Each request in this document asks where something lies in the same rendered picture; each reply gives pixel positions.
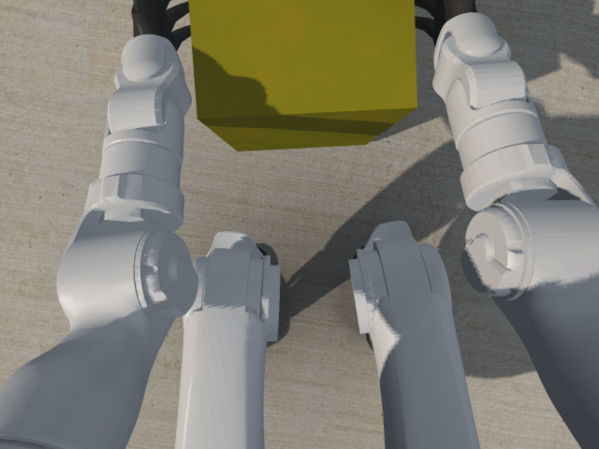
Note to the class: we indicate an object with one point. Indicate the robot right forearm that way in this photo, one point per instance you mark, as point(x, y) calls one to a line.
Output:
point(496, 129)

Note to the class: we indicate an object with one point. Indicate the carton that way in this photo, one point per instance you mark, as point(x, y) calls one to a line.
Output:
point(291, 74)

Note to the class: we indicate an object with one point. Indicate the right robot upper arm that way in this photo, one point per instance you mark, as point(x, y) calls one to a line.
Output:
point(539, 261)

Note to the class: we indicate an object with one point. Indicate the robot right hand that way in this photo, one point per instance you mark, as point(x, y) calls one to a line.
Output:
point(442, 11)

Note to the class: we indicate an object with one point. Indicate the robot left hand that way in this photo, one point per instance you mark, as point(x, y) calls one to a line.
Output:
point(151, 17)

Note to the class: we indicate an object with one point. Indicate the left robot upper arm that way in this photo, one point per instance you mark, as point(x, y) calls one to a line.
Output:
point(121, 292)

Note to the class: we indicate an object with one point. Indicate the right robot thigh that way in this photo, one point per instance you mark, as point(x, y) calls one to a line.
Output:
point(425, 398)

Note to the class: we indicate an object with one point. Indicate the robot left forearm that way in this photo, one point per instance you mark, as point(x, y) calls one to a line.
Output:
point(142, 154)

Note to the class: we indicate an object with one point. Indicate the right robot shin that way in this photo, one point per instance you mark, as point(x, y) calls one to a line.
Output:
point(433, 263)

